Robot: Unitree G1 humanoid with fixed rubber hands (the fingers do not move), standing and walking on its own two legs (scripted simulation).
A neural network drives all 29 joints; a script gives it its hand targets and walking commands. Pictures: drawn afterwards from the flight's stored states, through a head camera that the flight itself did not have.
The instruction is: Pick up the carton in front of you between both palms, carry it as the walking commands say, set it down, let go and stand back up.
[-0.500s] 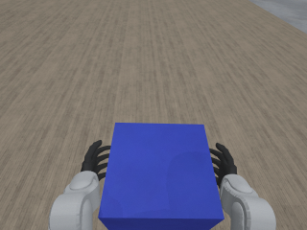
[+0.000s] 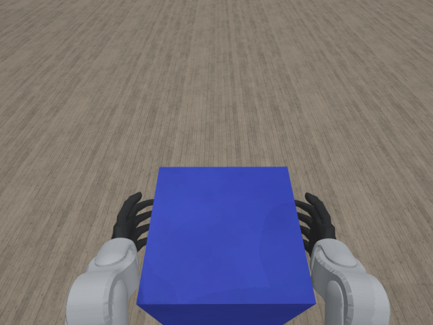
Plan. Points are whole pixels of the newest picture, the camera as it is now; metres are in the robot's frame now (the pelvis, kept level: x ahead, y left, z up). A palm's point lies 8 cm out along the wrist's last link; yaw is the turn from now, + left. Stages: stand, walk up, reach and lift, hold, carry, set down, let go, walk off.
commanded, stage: carry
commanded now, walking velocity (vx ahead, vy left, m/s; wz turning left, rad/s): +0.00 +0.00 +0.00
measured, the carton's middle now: (223, 254) +0.25 +0.00 +0.03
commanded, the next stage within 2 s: hold in 1.70 s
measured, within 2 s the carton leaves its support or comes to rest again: neither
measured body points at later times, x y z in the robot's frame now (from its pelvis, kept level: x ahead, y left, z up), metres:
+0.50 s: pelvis +0.09 +0.03 -0.01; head +0.07 +0.04 +0.44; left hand +0.34 +0.18 +0.08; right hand +0.33 -0.13 +0.08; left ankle +0.07 +0.13 -0.74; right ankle +0.01 -0.08 -0.74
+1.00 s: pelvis +0.06 +0.03 -0.01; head +0.03 +0.04 +0.44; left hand +0.34 +0.18 +0.04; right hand +0.32 -0.13 +0.04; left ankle +0.07 +0.13 -0.74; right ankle +0.01 -0.08 -0.74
